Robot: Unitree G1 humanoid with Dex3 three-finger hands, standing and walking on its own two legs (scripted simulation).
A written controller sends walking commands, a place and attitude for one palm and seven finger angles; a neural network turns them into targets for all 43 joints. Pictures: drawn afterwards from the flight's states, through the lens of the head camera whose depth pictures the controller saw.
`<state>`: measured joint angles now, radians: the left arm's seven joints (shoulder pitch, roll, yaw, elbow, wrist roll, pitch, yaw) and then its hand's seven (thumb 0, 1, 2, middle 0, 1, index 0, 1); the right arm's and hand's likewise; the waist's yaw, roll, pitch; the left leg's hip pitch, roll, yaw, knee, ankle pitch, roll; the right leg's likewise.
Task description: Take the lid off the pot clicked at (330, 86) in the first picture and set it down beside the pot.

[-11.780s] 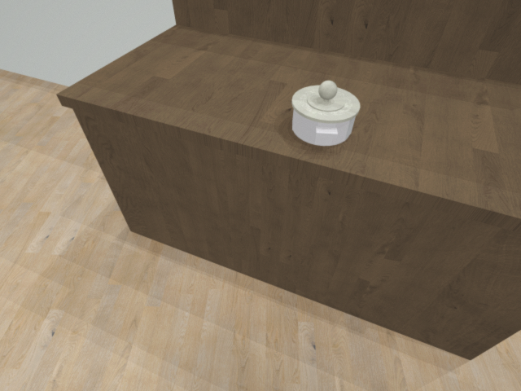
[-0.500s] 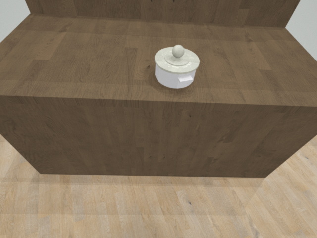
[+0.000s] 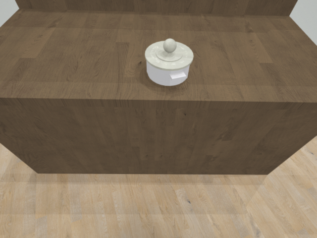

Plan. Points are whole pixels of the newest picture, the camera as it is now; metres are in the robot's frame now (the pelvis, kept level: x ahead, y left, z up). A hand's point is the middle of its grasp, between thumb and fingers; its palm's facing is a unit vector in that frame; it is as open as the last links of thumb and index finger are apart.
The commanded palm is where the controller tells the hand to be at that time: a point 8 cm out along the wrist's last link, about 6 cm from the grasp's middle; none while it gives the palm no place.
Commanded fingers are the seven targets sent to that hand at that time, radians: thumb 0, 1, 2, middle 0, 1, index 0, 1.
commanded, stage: shuffle to correct the standing spot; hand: left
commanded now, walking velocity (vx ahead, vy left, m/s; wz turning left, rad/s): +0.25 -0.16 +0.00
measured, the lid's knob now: (169, 45) +0.70 -0.01 +0.10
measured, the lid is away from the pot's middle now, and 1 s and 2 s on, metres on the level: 0.00 0.00 0.00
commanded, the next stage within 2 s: come to a stop and stand still in 0.62 s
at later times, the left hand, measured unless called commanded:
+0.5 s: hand (123, 228) +0.17 +0.11 -0.17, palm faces +0.12 -0.98 -0.13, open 7.4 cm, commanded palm none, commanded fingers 0.00 0.90 0.90 -0.20 -0.30 -0.20 -0.30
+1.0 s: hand (159, 188) +0.29 +0.01 -0.17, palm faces +0.10 -0.98 -0.17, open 7.4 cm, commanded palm none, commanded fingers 0.00 0.90 0.90 -0.20 -0.30 -0.20 -0.30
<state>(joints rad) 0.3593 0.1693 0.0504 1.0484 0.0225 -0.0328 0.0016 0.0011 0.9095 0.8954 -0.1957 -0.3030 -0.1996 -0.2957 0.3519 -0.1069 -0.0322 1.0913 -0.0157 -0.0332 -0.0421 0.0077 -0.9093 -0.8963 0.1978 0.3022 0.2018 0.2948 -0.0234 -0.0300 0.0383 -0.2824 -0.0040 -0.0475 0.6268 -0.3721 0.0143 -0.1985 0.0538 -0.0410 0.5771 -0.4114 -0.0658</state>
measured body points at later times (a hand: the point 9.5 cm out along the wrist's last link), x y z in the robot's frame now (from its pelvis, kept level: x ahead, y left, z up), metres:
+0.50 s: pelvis +0.16 -0.07 +0.01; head +0.18 -0.03 +0.46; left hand +0.17 +0.16 -0.16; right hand +0.24 -0.30 -0.12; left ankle +0.17 +0.03 -0.73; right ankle +0.15 -0.24 -0.61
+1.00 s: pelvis +0.27 -0.16 +0.01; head +0.33 -0.14 +0.45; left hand +0.29 +0.06 -0.16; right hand +0.36 -0.41 -0.13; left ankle +0.29 -0.08 -0.67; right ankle +0.29 -0.29 -0.73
